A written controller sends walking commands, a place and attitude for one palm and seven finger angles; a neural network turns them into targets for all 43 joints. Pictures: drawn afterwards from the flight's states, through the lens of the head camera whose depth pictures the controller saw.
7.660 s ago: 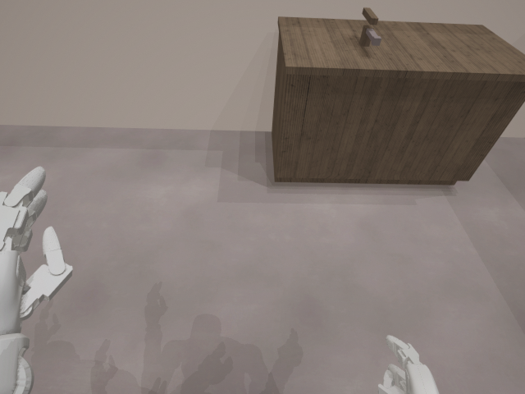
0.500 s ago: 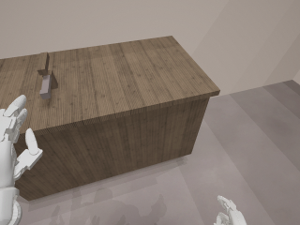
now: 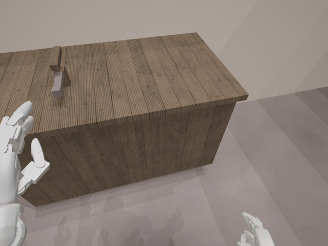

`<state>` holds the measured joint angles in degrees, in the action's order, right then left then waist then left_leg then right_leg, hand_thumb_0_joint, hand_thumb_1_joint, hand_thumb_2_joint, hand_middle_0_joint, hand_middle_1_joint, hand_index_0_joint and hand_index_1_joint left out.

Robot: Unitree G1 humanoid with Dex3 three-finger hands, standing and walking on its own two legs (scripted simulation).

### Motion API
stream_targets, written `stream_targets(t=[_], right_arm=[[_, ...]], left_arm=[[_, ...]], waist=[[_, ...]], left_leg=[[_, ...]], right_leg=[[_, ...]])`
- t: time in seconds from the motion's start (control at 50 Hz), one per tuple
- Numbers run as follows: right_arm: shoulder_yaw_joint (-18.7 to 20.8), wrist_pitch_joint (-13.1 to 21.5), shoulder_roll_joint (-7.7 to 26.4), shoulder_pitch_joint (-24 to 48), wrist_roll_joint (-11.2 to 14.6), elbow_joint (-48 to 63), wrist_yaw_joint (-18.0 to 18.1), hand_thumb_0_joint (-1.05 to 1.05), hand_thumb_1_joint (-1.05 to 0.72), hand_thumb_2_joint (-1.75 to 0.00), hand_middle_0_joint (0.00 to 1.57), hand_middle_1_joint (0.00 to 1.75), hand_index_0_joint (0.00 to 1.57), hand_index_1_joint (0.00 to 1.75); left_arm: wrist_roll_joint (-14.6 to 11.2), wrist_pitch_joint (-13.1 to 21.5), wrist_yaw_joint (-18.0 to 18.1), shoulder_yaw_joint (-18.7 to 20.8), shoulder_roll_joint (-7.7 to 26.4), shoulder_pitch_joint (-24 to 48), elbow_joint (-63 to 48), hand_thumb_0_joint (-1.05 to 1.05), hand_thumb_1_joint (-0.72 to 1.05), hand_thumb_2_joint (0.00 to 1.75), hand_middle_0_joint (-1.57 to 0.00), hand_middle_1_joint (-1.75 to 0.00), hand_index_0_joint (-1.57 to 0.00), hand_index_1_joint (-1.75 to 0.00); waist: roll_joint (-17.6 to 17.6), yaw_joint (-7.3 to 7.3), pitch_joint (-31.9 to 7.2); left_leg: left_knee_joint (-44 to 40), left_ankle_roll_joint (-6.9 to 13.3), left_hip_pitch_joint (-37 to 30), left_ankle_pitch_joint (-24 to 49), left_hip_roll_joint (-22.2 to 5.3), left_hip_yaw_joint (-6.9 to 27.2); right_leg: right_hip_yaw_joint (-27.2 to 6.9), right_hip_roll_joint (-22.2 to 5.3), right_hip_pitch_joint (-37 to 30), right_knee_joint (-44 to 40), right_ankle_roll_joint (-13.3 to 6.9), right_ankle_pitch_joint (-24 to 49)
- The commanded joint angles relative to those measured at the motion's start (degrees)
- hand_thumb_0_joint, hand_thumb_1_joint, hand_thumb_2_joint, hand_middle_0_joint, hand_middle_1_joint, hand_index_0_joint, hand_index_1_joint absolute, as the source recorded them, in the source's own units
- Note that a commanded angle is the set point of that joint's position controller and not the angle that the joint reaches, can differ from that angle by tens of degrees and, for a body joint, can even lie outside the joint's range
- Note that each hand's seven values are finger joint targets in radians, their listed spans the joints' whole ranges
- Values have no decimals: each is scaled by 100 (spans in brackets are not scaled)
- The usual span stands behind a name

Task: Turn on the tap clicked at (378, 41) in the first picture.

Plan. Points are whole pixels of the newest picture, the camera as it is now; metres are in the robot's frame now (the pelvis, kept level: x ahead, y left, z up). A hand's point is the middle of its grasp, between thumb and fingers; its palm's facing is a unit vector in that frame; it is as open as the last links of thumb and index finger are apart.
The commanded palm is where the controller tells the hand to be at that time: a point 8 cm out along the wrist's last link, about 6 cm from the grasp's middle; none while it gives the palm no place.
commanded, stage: look again from close up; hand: left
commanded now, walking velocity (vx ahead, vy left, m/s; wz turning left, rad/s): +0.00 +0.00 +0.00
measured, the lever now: (57, 91) +0.57 +0.41 +0.02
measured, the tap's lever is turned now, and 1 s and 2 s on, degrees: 0 0 0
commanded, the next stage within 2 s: shuffle to correct the standing spot in 0.34 s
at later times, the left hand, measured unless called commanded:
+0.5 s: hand (29, 152) +0.25 +0.28 +0.15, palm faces +0.35 -0.87 -0.35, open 7.4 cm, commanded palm +0.18 +0.31 +0.18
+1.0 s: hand (39, 94) +0.37 +0.30 +0.19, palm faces +0.33 -0.87 -0.36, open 7.4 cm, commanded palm +0.30 +0.36 +0.18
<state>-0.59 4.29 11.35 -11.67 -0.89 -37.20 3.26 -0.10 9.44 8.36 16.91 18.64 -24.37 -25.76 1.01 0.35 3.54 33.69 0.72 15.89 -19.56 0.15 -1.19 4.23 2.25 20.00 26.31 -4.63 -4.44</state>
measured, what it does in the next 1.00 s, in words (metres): walks ahead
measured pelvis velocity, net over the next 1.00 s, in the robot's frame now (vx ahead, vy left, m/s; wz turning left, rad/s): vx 0.14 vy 0.08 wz -0.01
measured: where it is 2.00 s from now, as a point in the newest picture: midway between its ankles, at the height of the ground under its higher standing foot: (135, 240)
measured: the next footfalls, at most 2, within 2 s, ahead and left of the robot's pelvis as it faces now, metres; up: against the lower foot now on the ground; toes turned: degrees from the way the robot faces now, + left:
right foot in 1.04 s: +0.29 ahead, +0.06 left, +0.00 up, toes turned -2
left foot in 1.32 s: +0.34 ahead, +0.28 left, +0.00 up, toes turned -2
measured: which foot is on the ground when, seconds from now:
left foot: down 0.00-1.00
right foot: down 0.00-0.80, up 0.82-1.00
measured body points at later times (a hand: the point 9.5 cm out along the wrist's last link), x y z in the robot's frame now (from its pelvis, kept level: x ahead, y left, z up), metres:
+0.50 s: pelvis +0.02 +0.04 +0.01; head +0.02 +0.06 +0.46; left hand +0.22 +0.33 +0.16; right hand +0.16 -0.18 -0.07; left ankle +0.04 +0.13 -0.73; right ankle +0.11 -0.06 -0.72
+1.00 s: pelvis +0.14 +0.08 +0.00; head +0.17 +0.11 +0.45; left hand +0.35 +0.35 +0.21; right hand +0.29 -0.14 -0.07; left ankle +0.04 +0.13 -0.73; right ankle +0.20 +0.00 -0.71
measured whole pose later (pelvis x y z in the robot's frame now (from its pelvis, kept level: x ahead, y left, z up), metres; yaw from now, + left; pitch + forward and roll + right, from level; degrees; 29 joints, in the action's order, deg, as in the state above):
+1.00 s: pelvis +0.14 +0.08 +0.00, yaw +0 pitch +0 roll -2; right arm -1.5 9.3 8.5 -15.5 -0.7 -31.3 -1.4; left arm -1.7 13.0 5.8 21.3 22.2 -21.6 -32.8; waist 1.9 -1.1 4.2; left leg 31.4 3.9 5.2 -24.5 2.2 -4.1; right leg 9.7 1.6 25.6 41.9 -3.0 -12.6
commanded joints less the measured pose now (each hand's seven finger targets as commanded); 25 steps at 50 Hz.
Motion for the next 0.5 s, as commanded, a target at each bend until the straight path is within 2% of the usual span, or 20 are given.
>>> stream_targets(t=[0.0, 0.02, 0.06, 0.08, 0.1, 0.12, 0.14, 0.16, 0.18, 0.2, 0.22, 0.24, 0.28, 0.3, 0.32, 0.34, 0.4, 0.42, 0.44, 0.48], right_arm=[[166, 246, 573, 359, -16, 975, 51, 0, -90, -90, 20, 30, 20, 30], [165, 228, 602, 375, -7, 1022, 53, 0, -90, -90, 20, 30, 20, 30], [165, 250, 620, 439, 48, 1062, 53, 0, -90, -90, 20, 30, 20, 30], [255, 724, 816, -683, -165, 861, 49, 0, -90, -90, 20, 30, 20, 30], [144, 649, 174, -137, 83, 754, 7, 0, -90, -90, 20, 30, 20, 30], [252, 644, 425, -11, 172, 1032, -74, 0, -90, -90, 20, 30, 20, 30], [213, 699, 539, 36, 138, 1148, -62, 0, -90, -90, 20, 30, 20, 30], [251, 726, 612, -15, 174, 1196, -88, 0, -90, -90, 20, 30, 20, 30], [237, 753, 681, -55, 196, 1213, -151, 0, -90, -90, 20, 30, 20, 30], [194, 742, 671, -61, 255, 1228, -245, 0, -90, -90, 20, 30, 20, 30], [198, 742, 637, -3, 306, 1271, -322, 0, -90, -90, 20, 30, 20, 30], [145, 744, 619, -3, 334, 1344, -341, 0, -90, -90, 20, 30, 20, 30], [180, 753, 692, -16, 311, 1379, -289, 0, -90, -90, 20, 30, 20, 30], [206, 751, 712, -9, 288, 1408, -249, 0, -90, -90, 20, 30, 20, 30], [191, 741, 751, 38, 242, 1424, -217, 0, -90, -90, 20, 30, 20, 30], [159, 765, 681, 121, 200, 1481, -188, 0, -90, -90, 20, 30, 20, 30], [115, 830, 649, 257, 124, 1509, -177, 0, -90, -90, 20, 30, 20, 30], [100, 866, 639, 328, 105, 1582, -184, 0, -90, -90, 20, 30, 20, 30], [113, 915, 629, 371, 81, 1580, -202, 0, -90, -90, 20, 30, 20, 30], [145, 974, 620, 363, 68, 1585, -296, 0, -90, -90, 20, 30, 20, 30]], left_arm=[[-49, 511, 220, 966, 1287, 211, -1626, 0, 90, 90, -20, -30, -20, -30], [-46, 497, 210, 1021, 1278, 153, -1577, 0, 90, 90, -20, -30, -20, -30], [-16, 534, 221, 978, 1178, 162, -1561, 0, 90, 90, -20, -30, -20, -30], [733, 1228, 74, 4326, 6031, 6377, -2971, 0, 90, 90, -20, -30, -20, -30], [63, 919, -240, 1840, 2408, 3295, 550, 0, 90, 90, -20, -30, -20, -30], [-198, 772, -201, 1900, 2069, 2157, 430, 0, 90, 90, -20, -30, -20, -30], [-166, 706, -329, 1223, 1506, 1865, 1131, 0, 90, 90, -20, -30, -20, -30], [-333, 771, -400, 848, 1237, 1416, 962, 0, 90, 90, -20, -30, -20, -30], [-404, 784, -415, 693, 1009, 855, 830, 0, 90, 90, -20, -30, -20, -30], [-374, 789, -447, 310, 625, 627, 611, 0, 90, 90, -20, -30, -20, -30], [-339, 768, -475, 74, 392, 585, 470, 0, 90, 90, -20, -30, -20, -30], [-278, 743, -454, -25, 439, 754, 252, 0, 90, 90, -20, -30, -20, -30], [-207, 635, -354, 316, 849, 983, 208, 0, 90, 90, -20, -30, -20, -30], [-179, 596, -304, 579, 1115, 1140, 110, 0, 90, 90, -20, -30, -20, -30], [-165, 599, -235, 1054, 1652, 1476, -182, 0, 90, 90, -20, -30, -20, -30], [-143, 659, -221, 1127, 1574, 1601, -285, 0, 90, 90, -20, -30, -20, -30], [-65, 823, -187, 1269, 1613, 1998, -1023, 0, 90, 90, -20, -30, -20, -30], [-45, 897, -168, 1418, 1855, 2339, -1530, 0, 90, 90, -20, -30, -20, -30], [7, 931, -180, 1310, 1642, 2148, -1400, 0, 90, 90, -20, -30, -20, -30], [-15, 920, -223, 1071, 1367, 1708, -1363, 0, 90, 90, -20, -30, -20, -30]], waist=[[-556, 18, -818], [-790, 28, -644], [-1012, 49, -587], [-134, 190, -357], [35, -14, -1665], [-402, 206, -1623], [-713, 187, -1294], [-914, 277, -954], [-1263, 305, -538], [-1081, 293, -292], [-767, 289, -232], [-38, 240, -206], [1272, 221, -294], [1677, 216, -365], [1355, 200, -387], [1188, 168, -503], [-652, 183, -513], [-1514, 203, -536], [-1869, 220, -579], [-1755, 248, -720]], left_leg=[[-1243, 167, 12, -956, -305, 437], [-1649, 188, 526, -1303, -481, 671], [-2072, 272, 1335, -1596, -852, 942], [-689, 222, 1112, 372, -592, 57], [-193, 154, 209, 717, -151, 62], [-336, 35, -297, 644, -112, -6], [-662, -15, -233, 170, -157, -136], [-896, 72, -130, -540, -155, -107], [-1177, 133, 194, -1144, -191, -30], [-1207, 190, 606, -1362, -232, 8], [-1219, 193, 532, -1140, -271, 4], [-1284, 169, 649, -1138, -310, 155], [-1159, 117, 432, -850, -298, 128], [-1072, 123, 271, -756, -265, 104], [-1211, 88, 80, -730, -229, 62], [-1389, 127, 156, -823, -286, 178], [-2077, 226, 654, -1570, -542, 329], [-2473, 247, 962, -1911, -711, 454], [-2560, 336, 1439, -2208, -850, 486], [-2179, 328, 1128, -1906, -695, 246]], right_leg=[[-1312, -812, -539, -1022, 296, -2932], [-1146, -603, -814, -735, 364, -2753], [-843, -369, -1650, -61, 473, -1738], [-1255, -609, -804, -555, 925, -1161], [-1142, -957, -1241, -461, 357, -815], [-1570, -792, -1338, -541, 216, -243], [-1638, -904, -1030, -713, 256, -655], [-1613, -958, -670, -959, 399, -1854], [-1551, -763, -557, -946, 431, -2526], [-1553, -665, -650, -800, 488, -2637], [-1498, -588, -658, -724, 481, -2344], [-1376, -535, -748, -721, 468, -2339], [-1302, -436, -655, -902, 480, -2430], [-1318, -451, -534, -1003, 468, -2614], [-1320, -423, -333, -974, 444, -2793], [-1186, -451, -479, -824, 445, -2780], [-997, -216, -1084, -74, 442, -1972], [-801, -49, -1458, 475, 474, -1562], [-527, -56, -1933, 894, 493, -1178], [-410, -89, -1925, 750, 425, -1044]])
